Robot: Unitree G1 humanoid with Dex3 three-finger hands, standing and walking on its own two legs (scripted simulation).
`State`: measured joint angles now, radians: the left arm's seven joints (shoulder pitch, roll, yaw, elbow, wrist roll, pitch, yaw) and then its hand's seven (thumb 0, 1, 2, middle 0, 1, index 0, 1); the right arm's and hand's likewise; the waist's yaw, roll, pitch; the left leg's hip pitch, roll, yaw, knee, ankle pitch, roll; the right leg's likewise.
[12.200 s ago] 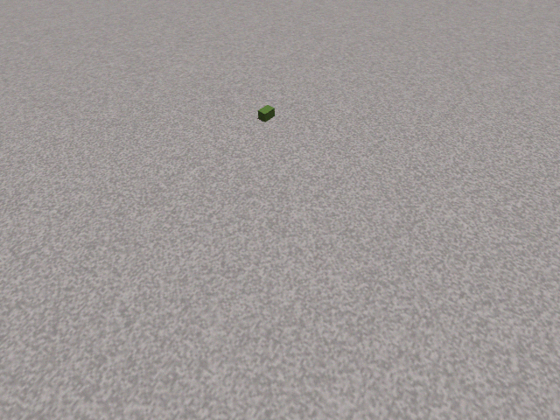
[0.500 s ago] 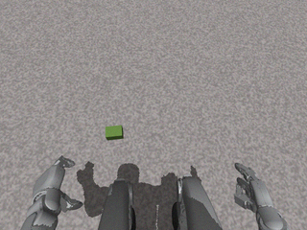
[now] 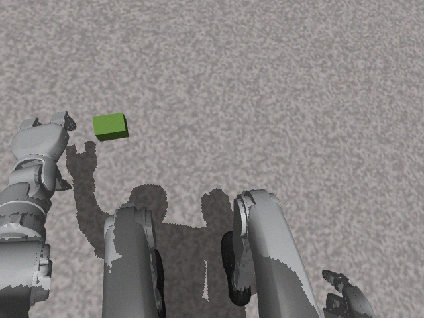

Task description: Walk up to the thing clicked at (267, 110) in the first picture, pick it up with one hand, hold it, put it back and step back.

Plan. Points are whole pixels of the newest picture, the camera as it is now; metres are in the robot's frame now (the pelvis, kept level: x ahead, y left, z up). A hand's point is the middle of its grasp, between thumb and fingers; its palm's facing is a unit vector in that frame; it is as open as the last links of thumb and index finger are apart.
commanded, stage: rise first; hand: left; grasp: from above
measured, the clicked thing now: (111, 127) +0.59 +0.22 -0.39
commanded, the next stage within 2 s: none
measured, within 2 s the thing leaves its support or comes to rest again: neither
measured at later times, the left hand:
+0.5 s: hand (77, 142) +0.49 +0.26 -0.22, palm faces -0.46 -0.04 -0.89, open 13.3 cm
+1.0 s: hand (83, 135) +0.52 +0.26 -0.26, palm faces -0.46 -0.05 -0.89, open 13.3 cm
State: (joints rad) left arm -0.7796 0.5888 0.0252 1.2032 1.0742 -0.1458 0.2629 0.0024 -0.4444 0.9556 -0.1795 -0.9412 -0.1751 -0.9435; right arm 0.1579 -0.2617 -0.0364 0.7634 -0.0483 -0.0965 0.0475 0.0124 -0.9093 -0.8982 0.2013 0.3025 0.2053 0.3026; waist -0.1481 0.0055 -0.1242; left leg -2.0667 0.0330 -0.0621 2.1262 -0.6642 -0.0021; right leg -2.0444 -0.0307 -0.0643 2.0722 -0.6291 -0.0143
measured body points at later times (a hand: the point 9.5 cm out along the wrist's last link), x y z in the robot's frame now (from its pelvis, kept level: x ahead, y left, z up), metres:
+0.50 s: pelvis +0.01 +0.01 -0.06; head +0.25 +0.05 +0.32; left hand +0.51 +0.26 -0.17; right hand +0.05 -0.26 -0.17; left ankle +0.09 +0.12 -0.38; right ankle +0.10 -0.12 -0.38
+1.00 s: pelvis +0.01 +0.01 -0.08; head +0.28 +0.06 +0.28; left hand +0.54 +0.26 -0.21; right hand +0.02 -0.27 -0.17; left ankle +0.09 +0.12 -0.38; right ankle +0.10 -0.12 -0.38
